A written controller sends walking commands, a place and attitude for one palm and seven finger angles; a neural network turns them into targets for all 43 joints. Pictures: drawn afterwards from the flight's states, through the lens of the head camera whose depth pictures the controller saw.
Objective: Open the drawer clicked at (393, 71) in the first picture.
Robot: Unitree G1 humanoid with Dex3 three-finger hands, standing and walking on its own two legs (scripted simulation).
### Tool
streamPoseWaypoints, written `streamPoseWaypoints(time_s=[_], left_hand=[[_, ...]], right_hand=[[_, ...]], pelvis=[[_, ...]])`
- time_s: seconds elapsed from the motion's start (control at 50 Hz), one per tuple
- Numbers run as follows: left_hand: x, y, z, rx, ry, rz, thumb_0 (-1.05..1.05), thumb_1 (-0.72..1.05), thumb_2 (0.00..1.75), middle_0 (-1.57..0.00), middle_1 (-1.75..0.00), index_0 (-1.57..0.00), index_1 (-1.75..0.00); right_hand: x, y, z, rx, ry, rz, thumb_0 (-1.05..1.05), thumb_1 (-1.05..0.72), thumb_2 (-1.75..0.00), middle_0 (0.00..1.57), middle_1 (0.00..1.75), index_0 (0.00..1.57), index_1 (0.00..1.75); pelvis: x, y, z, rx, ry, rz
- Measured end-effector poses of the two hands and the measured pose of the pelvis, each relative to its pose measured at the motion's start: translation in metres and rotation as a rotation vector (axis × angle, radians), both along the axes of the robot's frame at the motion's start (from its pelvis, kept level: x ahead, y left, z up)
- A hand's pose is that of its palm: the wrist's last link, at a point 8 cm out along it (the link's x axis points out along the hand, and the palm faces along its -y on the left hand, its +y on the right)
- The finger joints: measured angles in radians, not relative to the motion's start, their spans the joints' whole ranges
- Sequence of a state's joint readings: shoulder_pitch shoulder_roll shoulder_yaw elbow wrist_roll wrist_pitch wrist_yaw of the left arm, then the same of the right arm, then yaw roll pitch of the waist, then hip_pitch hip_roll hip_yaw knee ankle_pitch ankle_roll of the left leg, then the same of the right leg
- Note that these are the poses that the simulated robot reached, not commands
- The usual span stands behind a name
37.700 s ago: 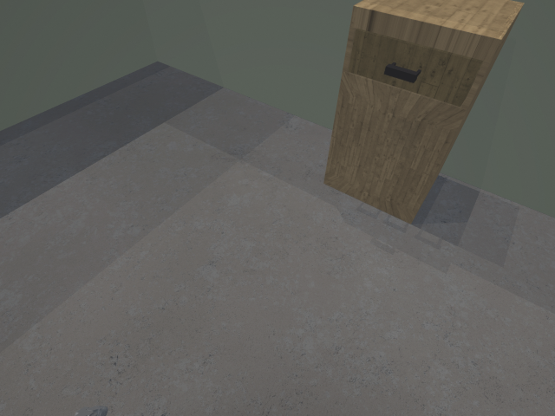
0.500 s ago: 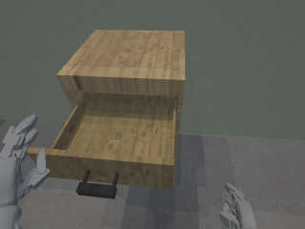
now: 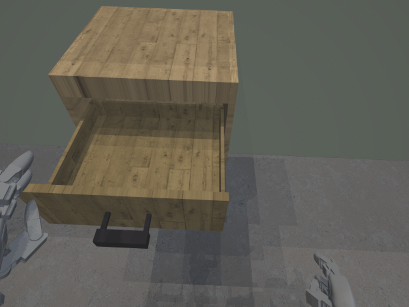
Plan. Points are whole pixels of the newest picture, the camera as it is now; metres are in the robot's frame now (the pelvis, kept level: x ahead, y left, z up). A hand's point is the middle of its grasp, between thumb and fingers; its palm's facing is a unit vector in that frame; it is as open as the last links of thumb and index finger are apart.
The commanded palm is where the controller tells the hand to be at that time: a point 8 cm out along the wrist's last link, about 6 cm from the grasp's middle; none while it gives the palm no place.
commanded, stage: step back with the hand held close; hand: left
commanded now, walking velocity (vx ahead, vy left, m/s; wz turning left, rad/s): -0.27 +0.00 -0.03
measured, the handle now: (125, 227) +0.29 +0.19 -0.06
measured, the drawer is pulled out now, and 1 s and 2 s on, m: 0.30 0.30 0.30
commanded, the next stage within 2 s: stop stepping back and stand still in 1.16 s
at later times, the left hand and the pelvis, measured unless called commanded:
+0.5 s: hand (3, 288) +0.13 +0.24 +0.16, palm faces +0.39 -0.81 -0.43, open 7.4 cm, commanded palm +0.07 +0.28 +0.18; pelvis -0.06 +0.00 -0.01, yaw +0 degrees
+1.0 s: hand out of the picture +0.08 +0.18 +0.17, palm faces +0.28 -0.85 -0.43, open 7.4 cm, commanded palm +0.01 +0.24 +0.18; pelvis -0.13 -0.04 -0.01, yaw -2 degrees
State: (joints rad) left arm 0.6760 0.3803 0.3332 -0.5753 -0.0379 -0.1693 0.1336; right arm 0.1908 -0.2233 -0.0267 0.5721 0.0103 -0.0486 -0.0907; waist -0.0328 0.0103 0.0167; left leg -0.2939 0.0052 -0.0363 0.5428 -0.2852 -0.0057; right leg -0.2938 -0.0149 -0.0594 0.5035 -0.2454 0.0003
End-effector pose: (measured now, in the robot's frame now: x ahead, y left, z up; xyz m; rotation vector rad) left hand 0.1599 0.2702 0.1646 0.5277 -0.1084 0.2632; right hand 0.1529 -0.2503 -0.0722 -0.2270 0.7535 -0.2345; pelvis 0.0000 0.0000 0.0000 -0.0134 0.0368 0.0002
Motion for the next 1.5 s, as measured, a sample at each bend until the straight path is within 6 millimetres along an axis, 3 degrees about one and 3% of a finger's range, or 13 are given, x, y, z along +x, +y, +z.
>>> streamPoseWaypoints(time_s=[0.32, 0.46, 0.64, 0.8, 0.88, 0.98, 1.04, 1.18, 1.24, 1.4, 1.5], left_hand=[[-0.051, 0.007, 0.008, -0.027, -0.162, 0.022, 0.02, 0.89, 0.9, -0.22, -0.31, -0.21, -0.3], [-0.065, 0.009, 0.006, -0.011, -0.154, 0.049, 0.02, 0.89, 0.9, -0.22, -0.31, -0.21, -0.3], [-0.08, -0.004, 0.014, -0.006, -0.216, 0.028, 0.02, 0.89, 0.9, -0.21, -0.31, -0.21, -0.3], [-0.089, 0.0, 0.016, 0.027, -0.214, -0.004, 0.02, 0.89, 0.9, -0.22, -0.31, -0.21, -0.3], [-0.1, -0.011, 0.014, 0.018, -0.174, -0.009, 0.02, 0.89, 0.9, -0.21, -0.31, -0.21, -0.3], [-0.114, -0.041, 0.017, 0.006, -0.17, -0.073, 0.02, 0.89, 0.9, -0.21, -0.31, -0.21, -0.3], [-0.124, -0.051, 0.021, -0.006, -0.164, -0.086, 0.02, 0.89, 0.9, -0.22, -0.31, -0.21, -0.3], [-0.146, -0.049, 0.019, 0.002, -0.127, -0.05, 0.02, 0.89, 0.9, -0.22, -0.31, -0.22, -0.3], [-0.159, -0.049, 0.016, 0.018, -0.149, -0.085, 0.02, 0.89, 0.9, -0.22, -0.31, -0.21, -0.3], [-0.21, -0.065, 0.02, 0.079, -0.143, -0.071, 0.02, 0.89, 0.9, -0.22, -0.31, -0.21, -0.3], [-0.23, -0.072, 0.026, 0.033, -0.201, -0.019, 0.02, 0.89, 0.9, -0.22, -0.31, -0.22, -0.3]], right_hand=[[-0.024, 0.026, 0.014, -0.017, -0.092, 0.111, 0.01, -0.91, -0.9, 0.21, 0.3, 0.2, 0.3], [-0.047, 0.024, 0.009, -0.037, -0.077, 0.106, 0.01, -0.91, -0.9, 0.21, 0.3, 0.2, 0.3], [-0.077, 0.01, -0.008, -0.005, -0.031, 0.093, 0.01, -0.91, -0.9, 0.21, 0.3, 0.2, 0.3], [-0.098, 0.004, -0.001, -0.029, -0.037, 0.05, 0.01, -0.91, -0.9, 0.21, 0.3, 0.2, 0.3], [-0.105, 0.004, -0.001, 0.004, -0.065, 0.062, 0.01, -0.91, -0.9, 0.2, 0.3, 0.2, 0.3], [-0.115, -0.005, -0.009, 0.058, -0.066, 0.101, 0.01, -0.91, -0.9, 0.21, 0.3, 0.2, 0.3], [-0.127, -0.015, -0.004, 0.066, -0.038, 0.08, 0.01, -0.91, -0.9, 0.21, 0.3, 0.2, 0.3], [-0.152, -0.034, 0.013, -0.004, -0.021, 0.04, 0.01, -0.91, -0.9, 0.2, 0.3, 0.2, 0.3], [-0.162, -0.041, 0.008, -0.028, -0.034, 0.034, 0.01, -0.91, -0.9, 0.2, 0.3, 0.2, 0.3], [-0.2, -0.041, -0.003, 0.046, -0.073, 0.057, 0.01, -0.91, -0.9, 0.2, 0.3, 0.2, 0.3], [-0.236, -0.047, -0.011, 0.045, 0.002, 0.064, 0.01, -0.91, -0.9, 0.2, 0.3, 0.2, 0.3]], pelvis=[[-0.044, 0.003, -0.006, -0.018, 0.002, -0.001], [-0.058, 0.002, -0.008, -0.021, -0.001, 0.005], [-0.074, -0.007, -0.012, 0.003, -0.012, 0.002], [-0.09, -0.006, -0.01, -0.012, -0.01, 0.003], [-0.099, -0.017, -0.009, -0.007, 0.001, -0.02], [-0.124, -0.034, -0.009, -0.028, -0.006, -0.032], [-0.133, -0.039, -0.001, 0.019, 0.005, -0.033], [-0.156, -0.044, 0.007, 0.056, 0.028, -0.021], [-0.173, -0.041, -0.003, 0.018, 0.028, 0.005], [-0.21, -0.061, -0.012, 0.033, -0.026, -0.027], [-0.224, -0.068, -0.006, 0.057, -0.039, -0.026]])
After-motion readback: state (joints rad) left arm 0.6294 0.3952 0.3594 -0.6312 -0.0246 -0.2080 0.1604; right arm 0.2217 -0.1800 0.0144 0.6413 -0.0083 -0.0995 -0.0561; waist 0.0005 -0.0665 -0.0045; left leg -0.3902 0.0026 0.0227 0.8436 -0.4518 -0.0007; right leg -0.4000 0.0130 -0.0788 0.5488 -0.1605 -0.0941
